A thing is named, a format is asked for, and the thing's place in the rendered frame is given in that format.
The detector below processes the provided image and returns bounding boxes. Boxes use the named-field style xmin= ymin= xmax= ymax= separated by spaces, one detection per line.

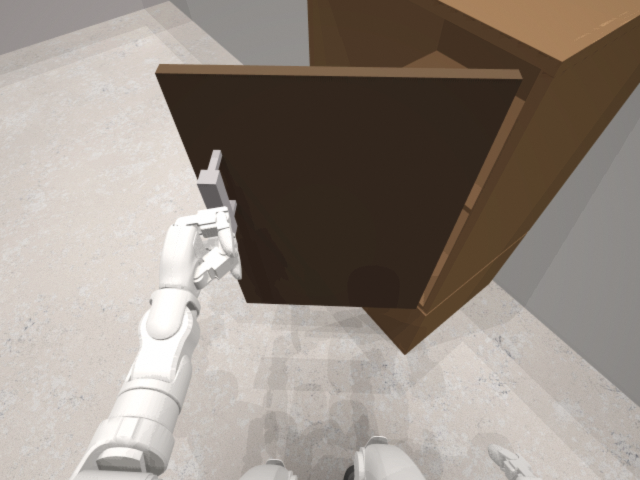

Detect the right robot hand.
xmin=488 ymin=444 xmax=542 ymax=480

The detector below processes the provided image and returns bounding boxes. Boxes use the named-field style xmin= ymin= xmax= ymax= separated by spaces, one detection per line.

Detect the cupboard door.
xmin=155 ymin=64 xmax=523 ymax=309

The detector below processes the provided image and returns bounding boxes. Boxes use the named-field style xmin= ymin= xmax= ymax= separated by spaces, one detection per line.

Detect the robot right shin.
xmin=354 ymin=436 xmax=388 ymax=480

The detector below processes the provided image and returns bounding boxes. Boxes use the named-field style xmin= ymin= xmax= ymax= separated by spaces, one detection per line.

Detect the robot left shin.
xmin=266 ymin=459 xmax=285 ymax=468

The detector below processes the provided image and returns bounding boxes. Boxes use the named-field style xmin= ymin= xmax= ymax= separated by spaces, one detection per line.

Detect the robot shin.
xmin=266 ymin=459 xmax=285 ymax=468
xmin=354 ymin=436 xmax=388 ymax=480

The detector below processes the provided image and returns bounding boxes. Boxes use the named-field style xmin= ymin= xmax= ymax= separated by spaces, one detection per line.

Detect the handle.
xmin=197 ymin=150 xmax=237 ymax=236

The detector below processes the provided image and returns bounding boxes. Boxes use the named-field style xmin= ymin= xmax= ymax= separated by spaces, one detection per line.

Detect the left robot hand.
xmin=159 ymin=206 xmax=242 ymax=298

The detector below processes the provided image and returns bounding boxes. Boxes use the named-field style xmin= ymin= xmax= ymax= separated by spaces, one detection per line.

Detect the robot left forearm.
xmin=69 ymin=288 xmax=201 ymax=480

